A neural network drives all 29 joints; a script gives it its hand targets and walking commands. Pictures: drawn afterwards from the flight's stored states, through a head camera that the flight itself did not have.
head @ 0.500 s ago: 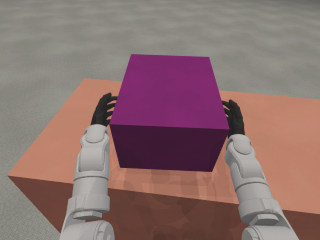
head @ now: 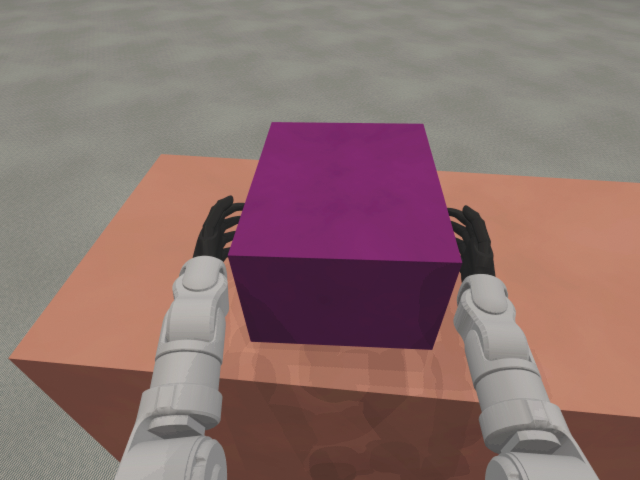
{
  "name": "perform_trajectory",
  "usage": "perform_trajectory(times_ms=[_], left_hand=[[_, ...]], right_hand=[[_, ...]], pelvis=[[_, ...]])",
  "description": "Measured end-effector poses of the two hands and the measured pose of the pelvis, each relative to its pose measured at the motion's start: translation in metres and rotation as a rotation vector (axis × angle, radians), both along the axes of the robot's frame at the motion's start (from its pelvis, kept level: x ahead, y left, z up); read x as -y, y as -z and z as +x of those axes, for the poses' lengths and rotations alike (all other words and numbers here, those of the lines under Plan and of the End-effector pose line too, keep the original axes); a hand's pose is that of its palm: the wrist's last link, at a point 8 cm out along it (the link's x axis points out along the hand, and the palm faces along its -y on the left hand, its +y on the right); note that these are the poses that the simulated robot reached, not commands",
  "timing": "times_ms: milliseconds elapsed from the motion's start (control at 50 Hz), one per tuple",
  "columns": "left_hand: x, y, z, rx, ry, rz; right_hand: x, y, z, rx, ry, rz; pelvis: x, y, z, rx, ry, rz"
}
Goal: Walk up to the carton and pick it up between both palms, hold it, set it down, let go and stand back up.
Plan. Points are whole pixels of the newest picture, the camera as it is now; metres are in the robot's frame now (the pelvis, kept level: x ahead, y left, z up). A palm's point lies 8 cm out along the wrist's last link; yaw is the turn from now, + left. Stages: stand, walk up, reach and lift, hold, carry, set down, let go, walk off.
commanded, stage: set down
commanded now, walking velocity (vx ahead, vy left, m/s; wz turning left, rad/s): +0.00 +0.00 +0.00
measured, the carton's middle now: (343, 224) +0.45 -0.07 +0.09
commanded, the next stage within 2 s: none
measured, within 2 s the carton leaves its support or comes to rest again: neither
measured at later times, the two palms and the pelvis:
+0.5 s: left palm (225, 259) +0.39 +0.10 +0.10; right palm (478, 279) +0.33 -0.23 +0.09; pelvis +0.01 +0.00 +0.00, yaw +0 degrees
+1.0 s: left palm (243, 261) +0.41 +0.08 +0.07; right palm (485, 289) +0.32 -0.24 +0.07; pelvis +0.01 +0.01 +0.00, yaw -1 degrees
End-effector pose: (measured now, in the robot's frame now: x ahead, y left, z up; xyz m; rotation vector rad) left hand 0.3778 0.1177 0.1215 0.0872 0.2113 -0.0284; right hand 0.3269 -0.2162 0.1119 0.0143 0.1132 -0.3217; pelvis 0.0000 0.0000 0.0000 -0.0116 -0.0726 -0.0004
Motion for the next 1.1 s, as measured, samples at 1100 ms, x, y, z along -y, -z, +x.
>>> perform_trajectory(times_ms=[1100], left_hand=[[0.038, 0.05, 0.036, -0.074, 0.13, 0.01]], right_hand=[[0.029, 0.044, -0.006, -0.06, 0.132, 0.014]], pelvis=[[-0.007, 0.0, 0.013, -0.11, 0.017, 0.001]])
